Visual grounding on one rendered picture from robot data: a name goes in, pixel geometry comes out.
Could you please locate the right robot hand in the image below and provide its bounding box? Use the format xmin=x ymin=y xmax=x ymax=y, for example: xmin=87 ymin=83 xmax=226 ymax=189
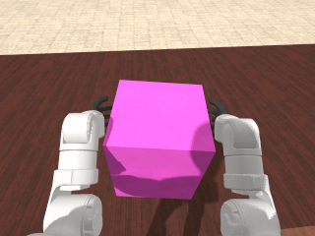
xmin=207 ymin=98 xmax=228 ymax=138

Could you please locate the robot right forearm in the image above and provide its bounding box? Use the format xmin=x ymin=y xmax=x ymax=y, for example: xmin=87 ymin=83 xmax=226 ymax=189
xmin=214 ymin=114 xmax=281 ymax=234

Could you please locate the left robot hand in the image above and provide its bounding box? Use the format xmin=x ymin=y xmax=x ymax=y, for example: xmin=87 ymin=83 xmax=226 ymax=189
xmin=90 ymin=95 xmax=113 ymax=134

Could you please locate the left robot upper arm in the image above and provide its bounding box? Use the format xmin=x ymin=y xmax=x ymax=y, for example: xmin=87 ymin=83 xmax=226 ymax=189
xmin=27 ymin=194 xmax=103 ymax=236

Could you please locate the robot left forearm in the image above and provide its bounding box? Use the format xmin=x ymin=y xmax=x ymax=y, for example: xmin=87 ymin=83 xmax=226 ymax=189
xmin=43 ymin=110 xmax=105 ymax=232

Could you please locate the carton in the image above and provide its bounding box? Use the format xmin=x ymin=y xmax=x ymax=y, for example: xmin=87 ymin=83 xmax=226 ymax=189
xmin=102 ymin=80 xmax=216 ymax=200

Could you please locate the right robot upper arm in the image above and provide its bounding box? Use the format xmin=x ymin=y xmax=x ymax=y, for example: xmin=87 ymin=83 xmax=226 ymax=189
xmin=220 ymin=199 xmax=281 ymax=236

